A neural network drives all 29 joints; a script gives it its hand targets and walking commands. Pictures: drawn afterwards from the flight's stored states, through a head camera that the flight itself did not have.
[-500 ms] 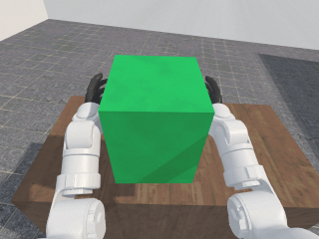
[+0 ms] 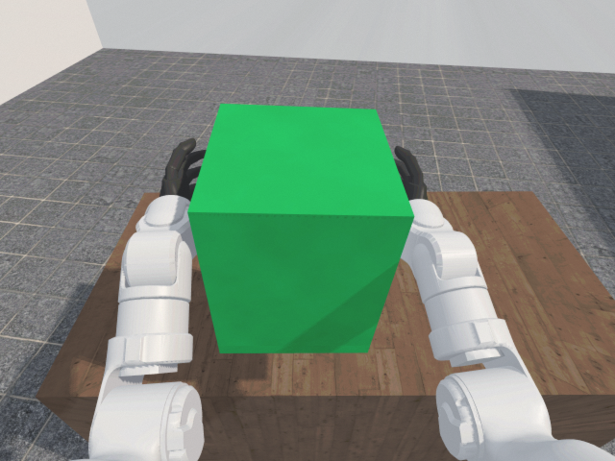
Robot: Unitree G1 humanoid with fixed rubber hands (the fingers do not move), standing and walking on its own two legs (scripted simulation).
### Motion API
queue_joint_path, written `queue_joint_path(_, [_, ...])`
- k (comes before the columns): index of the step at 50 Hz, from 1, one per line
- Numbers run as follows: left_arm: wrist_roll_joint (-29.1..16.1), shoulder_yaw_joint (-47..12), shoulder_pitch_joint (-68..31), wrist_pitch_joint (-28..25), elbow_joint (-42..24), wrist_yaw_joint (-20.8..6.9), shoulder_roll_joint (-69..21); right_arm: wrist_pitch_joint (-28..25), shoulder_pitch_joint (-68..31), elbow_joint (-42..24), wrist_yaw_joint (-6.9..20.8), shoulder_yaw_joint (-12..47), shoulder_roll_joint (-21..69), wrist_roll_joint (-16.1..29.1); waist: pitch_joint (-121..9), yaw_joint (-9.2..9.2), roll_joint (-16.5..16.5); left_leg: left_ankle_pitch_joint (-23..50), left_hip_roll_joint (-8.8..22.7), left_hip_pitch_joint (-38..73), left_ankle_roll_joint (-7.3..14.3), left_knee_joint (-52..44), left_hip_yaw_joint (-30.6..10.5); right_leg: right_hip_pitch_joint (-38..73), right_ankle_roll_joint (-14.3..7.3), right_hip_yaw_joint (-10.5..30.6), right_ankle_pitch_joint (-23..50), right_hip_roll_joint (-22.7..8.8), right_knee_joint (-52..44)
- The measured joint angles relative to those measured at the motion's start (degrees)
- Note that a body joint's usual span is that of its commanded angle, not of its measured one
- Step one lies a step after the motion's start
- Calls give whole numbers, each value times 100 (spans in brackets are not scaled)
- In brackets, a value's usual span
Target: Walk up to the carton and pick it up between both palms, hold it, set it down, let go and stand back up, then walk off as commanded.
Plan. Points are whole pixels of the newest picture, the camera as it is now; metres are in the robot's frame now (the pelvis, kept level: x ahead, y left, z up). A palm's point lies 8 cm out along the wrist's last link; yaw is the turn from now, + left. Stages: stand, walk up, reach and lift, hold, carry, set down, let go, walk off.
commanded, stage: hold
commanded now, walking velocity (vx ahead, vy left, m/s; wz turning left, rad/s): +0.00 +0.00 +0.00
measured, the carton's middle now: (296, 232) +0.37 +0.01 +0.15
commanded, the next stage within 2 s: none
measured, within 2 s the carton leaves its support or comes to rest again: neither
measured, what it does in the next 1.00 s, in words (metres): stands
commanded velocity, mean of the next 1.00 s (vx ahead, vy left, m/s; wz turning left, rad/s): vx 0.00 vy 0.00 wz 0.00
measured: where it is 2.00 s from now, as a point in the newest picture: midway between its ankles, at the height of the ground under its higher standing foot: outside the picture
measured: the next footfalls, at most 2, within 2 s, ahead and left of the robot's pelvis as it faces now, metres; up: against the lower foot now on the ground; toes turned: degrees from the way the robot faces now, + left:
none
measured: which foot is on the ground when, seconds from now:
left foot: down 0.00-1.00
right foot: down 0.00-1.00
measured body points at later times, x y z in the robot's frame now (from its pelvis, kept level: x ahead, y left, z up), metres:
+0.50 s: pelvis +0.00 +0.00 +0.00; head -0.04 +0.01 +0.45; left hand +0.39 +0.14 +0.20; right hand +0.38 -0.15 +0.18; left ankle +0.01 +0.13 -0.74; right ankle +0.03 -0.12 -0.74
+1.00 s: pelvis +0.00 +0.00 +0.00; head -0.04 +0.03 +0.45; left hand +0.39 +0.16 +0.20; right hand +0.38 -0.14 +0.20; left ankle +0.01 +0.13 -0.74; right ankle +0.03 -0.12 -0.74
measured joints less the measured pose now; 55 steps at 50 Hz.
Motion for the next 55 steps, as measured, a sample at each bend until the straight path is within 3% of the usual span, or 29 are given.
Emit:
queue_joint_path(5, [0,32,0,1,0,-30,-1,2,0,-4,-26,0,18,0,-1,-29,-260,-1,0,37,0,0,-3,43,0,-2,8,0,-13])
queue_joint_path(12, [11,12,-1,26,-25,-19,-1,2,1,-5,-12,0,7,15,0,-213,-492,-1,0,117,0,0,-4,150,0,-2,44,0,-69])
queue_joint_path(19, [110,-40,-1,28,-25,-44,0,3,-5,-5,34,-70,17,14,61,-288,-348,3,-1,121,0,0,-5,155,0,-2,44,0,-70])
queue_joint_path(31, [116,-43,-1,-18,-26,-49,0,-49,-6,-4,31,-47,4,15,111,-156,52,-58,-1,121,0,-1,-6,156,1,-2,-25,0,-70])
queue_joint_path(47, [116,-17,3,75,-148,-81,0,35,-5,-119,-66,180,-124,122,110,-156,-406,-55,-1,233,1,-1,-13,269,10,-7,-16,1,-71])
queue_joint_path(55, [154,-17,3,99,-148,-106,0,42,-5,-119,-36,-10,-17,122,147,-199,-307,-35,-1,246,1,-2,-13,282,10,-6,4,0,-71])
